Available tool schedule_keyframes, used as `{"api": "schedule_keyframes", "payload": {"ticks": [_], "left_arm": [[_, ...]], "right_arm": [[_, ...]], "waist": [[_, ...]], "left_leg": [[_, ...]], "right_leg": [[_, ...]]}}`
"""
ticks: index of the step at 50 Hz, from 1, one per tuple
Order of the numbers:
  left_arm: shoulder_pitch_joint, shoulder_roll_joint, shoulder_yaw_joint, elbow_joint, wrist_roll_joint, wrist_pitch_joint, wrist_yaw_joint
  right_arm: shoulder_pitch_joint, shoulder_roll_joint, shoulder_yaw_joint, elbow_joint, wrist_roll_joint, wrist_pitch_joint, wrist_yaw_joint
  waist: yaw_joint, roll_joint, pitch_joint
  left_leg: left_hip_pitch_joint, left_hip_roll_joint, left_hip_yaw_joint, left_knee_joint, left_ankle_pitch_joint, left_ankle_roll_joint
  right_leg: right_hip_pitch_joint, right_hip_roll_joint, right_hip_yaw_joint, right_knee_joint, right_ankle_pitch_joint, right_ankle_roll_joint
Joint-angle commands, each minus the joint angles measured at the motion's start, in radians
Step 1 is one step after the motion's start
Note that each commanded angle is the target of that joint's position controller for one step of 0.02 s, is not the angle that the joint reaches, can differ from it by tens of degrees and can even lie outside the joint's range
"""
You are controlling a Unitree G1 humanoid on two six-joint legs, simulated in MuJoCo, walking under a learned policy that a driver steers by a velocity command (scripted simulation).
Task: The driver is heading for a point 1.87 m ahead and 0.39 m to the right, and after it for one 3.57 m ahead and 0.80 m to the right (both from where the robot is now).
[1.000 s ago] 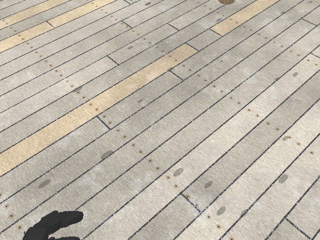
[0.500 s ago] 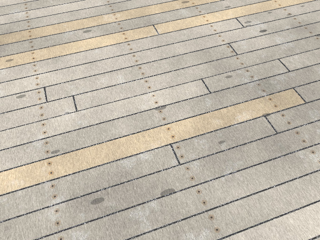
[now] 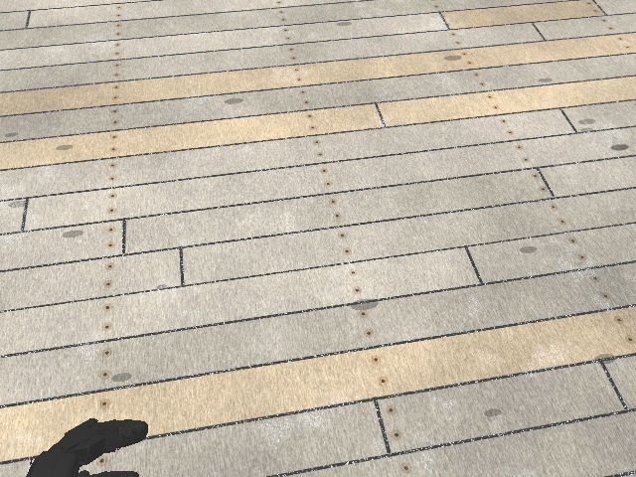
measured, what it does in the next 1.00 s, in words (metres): steps on the spot, turning right: left foot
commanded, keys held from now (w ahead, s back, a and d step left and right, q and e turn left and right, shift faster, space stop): q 0.06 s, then no key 0.10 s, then e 0.84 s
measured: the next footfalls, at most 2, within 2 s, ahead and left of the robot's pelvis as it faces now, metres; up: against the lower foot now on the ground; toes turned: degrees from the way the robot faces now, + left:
left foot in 0.36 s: +0.14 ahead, +0.12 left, +0.00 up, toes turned +2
left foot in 1.02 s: +0.18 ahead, +0.10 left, +0.00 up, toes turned -23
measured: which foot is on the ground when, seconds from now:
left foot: down 0.00-0.02, up 0.04-0.34, down 0.36-0.60, up 0.62-1.00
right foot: down 0.00-1.00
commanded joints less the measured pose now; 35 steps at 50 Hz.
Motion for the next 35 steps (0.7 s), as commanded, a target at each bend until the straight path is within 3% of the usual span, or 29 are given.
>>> {"api": "schedule_keyframes", "payload": {"ticks": [1,2,3,4,5,6,8,11,13,15,16,17,18,19,20,21,23,25,28,29,30,31,32,33,34,35], "left_arm": [[0.221,0.221,0.073,-0.043,0.029,-0.015,0.02],[0.25,0.242,0.078,-0.017,0.028,0.007,0.014],[0.201,0.168,0.063,-0.046,0.006,0.023,0.013],[0.174,0.109,0.046,-0.061,0.003,0.036,0.02],[0.129,0.093,0.035,-0.058,0.009,0.049,0.021],[0.094,0.084,0.029,-0.052,0.009,0.056,0.021],[0.065,0.107,0.034,-0.034,0.019,0.059,0.02],[0.037,0.081,0.023,-0.003,0.01,0.053,0.01],[0.052,0.094,0.025,0.018,-0.007,0.058,0.0],[0.054,0.118,0.028,0.025,-0.022,0.07,-0.005],[0.052,0.12,0.026,0.025,-0.028,0.076,-0.006],[0.078,0.103,0.018,0.032,-0.029,0.077,-0.007],[0.09,0.086,0.011,0.027,-0.016,0.076,-0.011],[0.142,0.063,0.008,0.022,-0.016,0.073,-0.012],[0.125,0.074,0.01,0.026,-0.016,0.076,-0.005],[0.115,0.104,0.024,0.027,-0.02,0.084,0.001],[0.139,0.109,0.037,0.029,-0.017,0.104,0.009],[0.159,0.093,0.043,0.017,-0.019,0.116,0.004],[0.182,0.071,0.047,0.009,-0.025,0.123,-0.01],[0.181,0.089,0.054,0.001,-0.02,0.125,-0.011],[0.182,0.171,0.075,-0.019,-0.013,0.123,0.0],[0.225,0.254,0.093,-0.024,0.003,0.119,-0.005],[0.277,0.221,0.08,-0.024,0.02,0.1,-0.008],[0.247,0.202,0.072,-0.028,0.015,0.087,-0.003],[0.201,0.197,0.072,-0.039,-0.002,0.085,0.007],[0.151,0.163,0.061,-0.047,-0.022,0.096,0.017]], "right_arm": [[-0.069,-0.034,0.0,-0.12,-0.025,-0.008,-0.011],[0.133,-0.03,0.008,-0.122,-0.003,-0.01,-0.004],[0.156,-0.134,-0.014,-0.081,0.005,-0.001,-0.003],[0.036,-0.168,-0.026,-0.091,0.004,0.014,-0.006],[-0.018,-0.157,-0.027,-0.098,-0.001,0.031,-0.013],[-0.052,-0.147,-0.028,-0.111,-0.008,0.045,-0.018],[-0.026,-0.084,-0.012,-0.106,-0.007,0.059,-0.018],[-0.035,-0.009,0.019,-0.096,-0.032,0.047,-0.015],[-0.061,-0.015,0.021,-0.087,-0.034,0.041,-0.009],[-0.071,-0.037,0.014,-0.082,-0.031,0.043,-0.004],[-0.078,-0.045,0.01,-0.082,-0.033,0.044,-0.002],[-0.103,-0.071,0.006,-0.1,-0.043,0.043,-0.005],[-0.102,-0.127,-0.004,-0.121,-0.054,0.043,-0.014],[-0.142,-0.188,-0.022,-0.115,-0.052,0.051,-0.02],[-0.152,-0.147,-0.02,-0.109,-0.05,0.049,-0.016],[-0.173,-0.122,-0.015,-0.118,-0.05,0.045,-0.016],[-0.195,-0.125,-0.02,-0.123,-0.037,0.032,-0.023],[-0.214,-0.118,-0.02,-0.126,-0.028,0.022,-0.032],[-0.244,-0.123,-0.027,-0.125,-0.009,0.029,-0.039],[-0.217,-0.118,-0.03,-0.114,-0.007,0.032,-0.04],[-0.174,-0.082,-0.026,-0.116,-0.024,0.032,-0.039],[-0.256,-0.048,-0.01,-0.172,-0.035,0.03,-0.044],[-0.297,-0.059,-0.012,-0.177,-0.034,0.025,-0.046],[-0.282,-0.078,-0.017,-0.164,-0.026,0.025,-0.043],[-0.265,-0.081,-0.022,-0.141,-0.027,0.025,-0.045],[-0.279,-0.082,-0.024,-0.131,-0.043,0.03,-0.048]], "waist": [[0.152,-0.018,-0.28],[0.064,-0.334,-0.425],[0.075,-0.197,-0.376],[0.113,-0.115,-0.263],[0.102,-0.051,-0.194],[0.088,-0.054,-0.135],[0.057,-0.098,-0.093],[0.042,-0.096,-0.148],[0.059,-0.115,-0.172],[0.049,-0.102,-0.154],[0.041,-0.097,-0.128],[0.047,-0.079,-0.109],[0.057,-0.004,-0.115],[0.116,0.17,-0.092],[0.093,0.231,-0.08],[0.085,0.23,-0.04],[0.086,0.253,-0.019],[0.095,0.233,-0.033],[0.106,0.186,-0.056],[0.1,0.138,-0.049],[0.066,-0.067,-0.062],[0.11,-0.285,-0.052],[0.156,-0.198,-0.108],[0.134,-0.116,-0.121],[0.113,-0.044,-0.123],[0.109,0.022,-0.114]], "left_leg": [[-0.221,0.052,-0.036,0.415,0.144,-0.004],[-0.463,-0.019,0.027,0.68,-0.335,-0.048],[-0.531,0.064,0.005,0.793,-0.252,-0.078],[-0.562,0.086,0.048,0.827,-0.18,-0.097],[-0.547,0.11,0.073,0.796,-0.132,-0.106],[-0.522,0.133,0.08,0.75,-0.106,-0.108],[-0.397,0.131,0.125,0.638,-0.067,-0.106],[-0.225,0.145,0.146,0.35,-0.003,-0.097],[-0.149,0.135,0.161,0.198,0.087,-0.094],[-0.059,0.111,0.185,0.03,0.2,-0.077],[-0.002,0.101,0.195,-0.063,0.256,-0.058],[0.055,0.138,0.15,-0.106,0.289,-0.029],[0.106,0.253,0.052,-0.111,0.35,0.014],[0.037,0.328,0.009,-0.124,0.259,0.079],[-0.055,0.332,-0.01,-0.176,0.122,0.098],[-0.079,0.329,-0.005,-0.196,0.091,0.09],[-0.097,0.365,-0.002,-0.178,0.213,0.101],[-0.095,0.414,0.007,-0.131,0.43,0.127],[-0.094,0.386,0.085,-0.038,0.489,0.086],[-0.121,0.346,0.132,0.026,0.399,0.044],[-0.218,0.241,0.245,0.24,0.213,-0.038],[-0.444,0.072,0.259,0.441,-0.154,-0.101],[-0.522,0.083,0.126,0.623,-0.288,-0.099],[-0.543,0.105,0.092,0.697,-0.239,-0.09],[-0.55,0.119,0.093,0.701,-0.17,-0.089],[-0.555,0.14,0.096,0.651,-0.091,-0.081]], "right_leg": [[0.551,-0.264,0.193,0.014,0.427,-0.12],[0.779,-0.502,0.559,0.001,0.443,-0.32],[0.706,-0.471,0.564,-0.037,0.228,-0.309],[0.61,-0.398,0.401,-0.048,0.135,-0.262],[0.494,-0.339,0.302,-0.07,0.095,-0.238],[0.391,-0.301,0.242,-0.094,0.08,-0.234],[0.243,-0.241,0.128,-0.148,0.11,-0.232],[0.21,-0.212,0.056,-0.134,0.275,-0.244],[0.235,-0.208,0.065,-0.123,0.24,-0.247],[0.213,-0.195,0.09,-0.114,0.021,-0.228],[0.172,-0.179,0.105,-0.112,-0.103,-0.202],[0.116,-0.157,0.124,-0.109,-0.225,-0.151],[0.058,-0.115,0.107,-0.048,-0.345,-0.098],[0.03,-0.019,-0.005,0.013,-0.442,-0.055],[0.089,0.007,-0.073,0.094,-0.399,-0.025],[0.067,0.018,-0.082,0.152,-0.374,-0.019],[0.048,0.013,-0.093,0.258,-0.392,-0.02],[0.052,-0.008,-0.097,0.335,-0.45,-0.027],[0.129,0.004,-0.133,0.195,-0.335,-0.054],[0.167,0.0,-0.094,0.103,-0.2,-0.076],[0.24,-0.126,0.141,-0.013,0.057,-0.137],[0.337,-0.302,0.46,-0.115,0.191,-0.322],[0.415,-0.354,0.53,-0.132,0.208,-0.386],[0.435,-0.334,0.457,-0.098,0.215,-0.356],[0.431,-0.29,0.388,-0.076,0.193,-0.307],[0.432,-0.237,0.319,-0.096,0.094,-0.242]]}}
